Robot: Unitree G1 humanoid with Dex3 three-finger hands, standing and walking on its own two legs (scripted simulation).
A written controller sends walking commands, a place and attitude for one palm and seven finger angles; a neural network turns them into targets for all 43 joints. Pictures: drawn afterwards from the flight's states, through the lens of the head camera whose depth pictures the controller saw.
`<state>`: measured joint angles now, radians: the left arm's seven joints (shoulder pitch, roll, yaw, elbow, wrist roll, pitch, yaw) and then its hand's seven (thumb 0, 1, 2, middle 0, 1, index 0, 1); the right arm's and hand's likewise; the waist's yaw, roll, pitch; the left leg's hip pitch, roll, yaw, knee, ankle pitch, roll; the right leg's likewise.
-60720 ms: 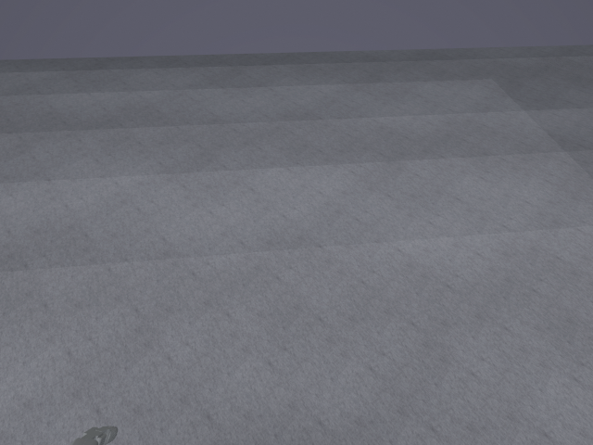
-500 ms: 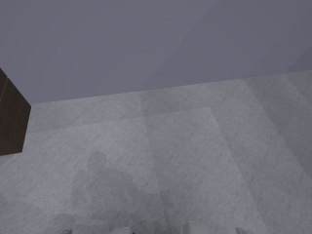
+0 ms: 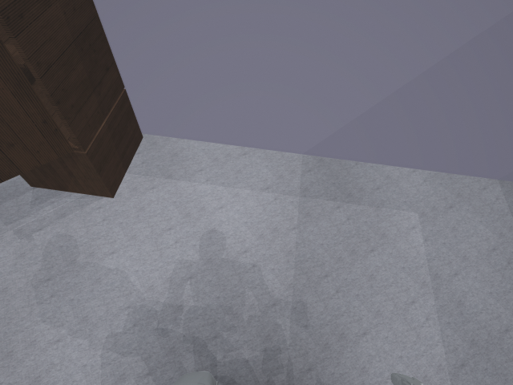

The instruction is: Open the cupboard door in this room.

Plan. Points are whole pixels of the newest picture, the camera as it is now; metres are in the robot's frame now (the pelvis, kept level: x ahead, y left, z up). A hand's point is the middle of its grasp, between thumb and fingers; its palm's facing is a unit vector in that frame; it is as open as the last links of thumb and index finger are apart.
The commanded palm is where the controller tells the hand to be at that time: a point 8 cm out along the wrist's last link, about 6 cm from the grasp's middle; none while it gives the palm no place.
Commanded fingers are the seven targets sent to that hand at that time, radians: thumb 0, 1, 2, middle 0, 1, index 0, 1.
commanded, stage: turn to face it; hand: left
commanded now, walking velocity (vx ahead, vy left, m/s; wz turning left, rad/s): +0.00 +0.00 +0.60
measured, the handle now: out of the picture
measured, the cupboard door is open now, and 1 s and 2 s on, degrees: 46 46 46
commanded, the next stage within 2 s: take the last steps up to it in 1.08 s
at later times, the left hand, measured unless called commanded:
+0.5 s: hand out of the picture +0.07 +0.19 -0.14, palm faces +0.26 -0.92 -0.30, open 7.4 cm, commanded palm none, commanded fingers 0.00 0.90 0.90 -0.20 -0.30 -0.20 -0.30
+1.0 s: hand out of the picture -0.04 +0.19 -0.16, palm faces +0.54 -0.80 -0.26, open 7.4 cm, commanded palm none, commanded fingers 0.00 0.90 0.90 -0.20 -0.30 -0.20 -0.30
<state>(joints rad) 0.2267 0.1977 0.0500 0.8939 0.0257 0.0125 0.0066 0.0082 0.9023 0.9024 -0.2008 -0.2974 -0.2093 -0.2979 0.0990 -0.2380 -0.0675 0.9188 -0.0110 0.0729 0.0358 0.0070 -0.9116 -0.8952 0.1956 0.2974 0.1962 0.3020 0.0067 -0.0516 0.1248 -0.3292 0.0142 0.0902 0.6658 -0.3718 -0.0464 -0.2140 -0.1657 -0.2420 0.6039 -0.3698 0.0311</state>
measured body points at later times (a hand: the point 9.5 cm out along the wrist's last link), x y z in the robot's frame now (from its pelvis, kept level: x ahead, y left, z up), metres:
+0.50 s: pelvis +0.01 -0.04 +0.00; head +0.07 -0.05 +0.45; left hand +0.05 +0.24 -0.12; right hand +0.15 -0.27 -0.16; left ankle -0.03 +0.09 -0.67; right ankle +0.03 -0.15 -0.73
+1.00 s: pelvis +0.02 -0.03 +0.01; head +0.05 +0.01 +0.45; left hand -0.07 +0.23 -0.14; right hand +0.23 -0.18 -0.13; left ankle -0.03 +0.08 -0.73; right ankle +0.07 -0.16 -0.67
